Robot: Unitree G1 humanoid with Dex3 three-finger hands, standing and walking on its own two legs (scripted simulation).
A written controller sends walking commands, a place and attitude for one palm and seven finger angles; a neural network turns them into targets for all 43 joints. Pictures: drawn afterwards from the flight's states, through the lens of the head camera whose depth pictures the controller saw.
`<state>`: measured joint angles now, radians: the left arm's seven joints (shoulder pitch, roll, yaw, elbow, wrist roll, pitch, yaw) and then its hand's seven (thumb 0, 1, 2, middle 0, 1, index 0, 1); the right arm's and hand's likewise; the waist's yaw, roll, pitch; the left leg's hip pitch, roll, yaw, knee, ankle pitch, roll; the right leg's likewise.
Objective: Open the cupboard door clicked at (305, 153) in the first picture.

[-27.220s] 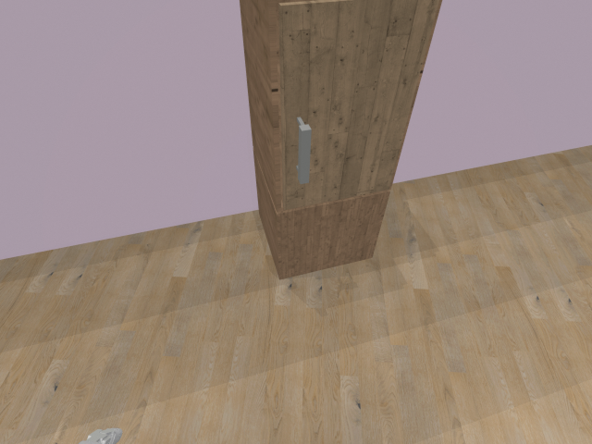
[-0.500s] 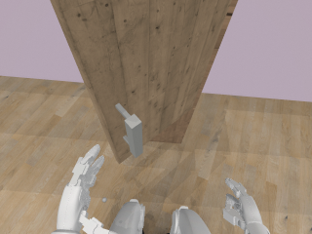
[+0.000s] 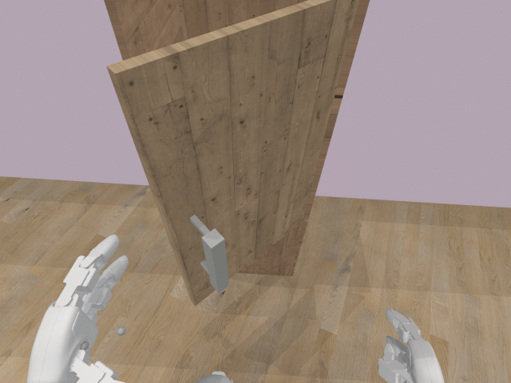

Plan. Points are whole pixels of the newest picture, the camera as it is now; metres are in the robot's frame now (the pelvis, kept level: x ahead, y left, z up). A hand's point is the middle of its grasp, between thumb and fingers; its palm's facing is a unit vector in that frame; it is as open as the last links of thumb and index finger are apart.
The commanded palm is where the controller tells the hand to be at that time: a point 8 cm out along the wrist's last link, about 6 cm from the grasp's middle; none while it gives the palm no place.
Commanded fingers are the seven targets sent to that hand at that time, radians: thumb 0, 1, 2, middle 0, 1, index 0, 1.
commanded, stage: draw the hand back to the body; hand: left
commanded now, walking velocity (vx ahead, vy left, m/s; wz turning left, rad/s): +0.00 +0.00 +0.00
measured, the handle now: (209, 255) +0.34 +0.10 -0.02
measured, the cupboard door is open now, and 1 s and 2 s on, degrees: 45 45 45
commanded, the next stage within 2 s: step back with the hand held close in 1.08 s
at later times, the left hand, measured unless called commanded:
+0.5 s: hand (21, 260) +0.22 +0.26 +0.18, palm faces +0.31 -0.87 -0.39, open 11.5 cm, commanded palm +0.17 +0.31 +0.21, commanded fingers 0.00 0.58 0.76 -0.19 -0.30 -0.19 -0.30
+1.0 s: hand out of the picture +0.21 +0.28 +0.23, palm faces +0.41 -0.84 -0.36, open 7.5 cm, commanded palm +0.16 +0.32 +0.25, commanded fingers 0.00 0.90 0.90 -0.20 -0.30 -0.20 -0.30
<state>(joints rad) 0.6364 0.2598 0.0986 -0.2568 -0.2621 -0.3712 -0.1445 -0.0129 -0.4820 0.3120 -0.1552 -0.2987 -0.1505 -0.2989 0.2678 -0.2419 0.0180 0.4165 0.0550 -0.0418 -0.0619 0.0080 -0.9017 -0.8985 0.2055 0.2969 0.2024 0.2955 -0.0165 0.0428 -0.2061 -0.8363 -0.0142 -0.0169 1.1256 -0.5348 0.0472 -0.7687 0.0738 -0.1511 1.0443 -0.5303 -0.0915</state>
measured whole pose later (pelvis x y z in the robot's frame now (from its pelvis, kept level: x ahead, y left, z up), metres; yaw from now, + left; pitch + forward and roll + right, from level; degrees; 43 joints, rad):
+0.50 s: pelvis +0.03 +0.03 +0.07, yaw -1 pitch +2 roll -2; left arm 0.59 0.35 0.18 -0.43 -0.08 0.00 0.14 0.00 0.25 0.63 -0.19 -0.30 -0.18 -0.30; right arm 0.27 -0.23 0.07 0.51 0.04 -0.06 -0.09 0.01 -0.90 -0.90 0.21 0.30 0.20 0.30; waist 0.04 0.08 -0.10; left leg -0.29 -0.06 0.03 0.64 -0.37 0.09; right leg -0.25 0.05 -0.07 0.58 -0.36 -0.04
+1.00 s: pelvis +0.01 +0.02 +0.08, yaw -2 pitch -4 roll -1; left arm 0.50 0.35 0.31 -0.43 -0.09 -0.04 0.11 0.01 0.87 0.89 -0.21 -0.30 -0.21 -0.30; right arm 0.23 -0.24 0.04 0.60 0.02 -0.09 -0.06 0.01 -0.90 -0.90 0.21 0.30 0.20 0.30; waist 0.06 0.05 -0.01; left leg -0.13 -0.05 0.04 0.46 -0.27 0.08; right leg -0.09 0.06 -0.05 0.41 -0.26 -0.05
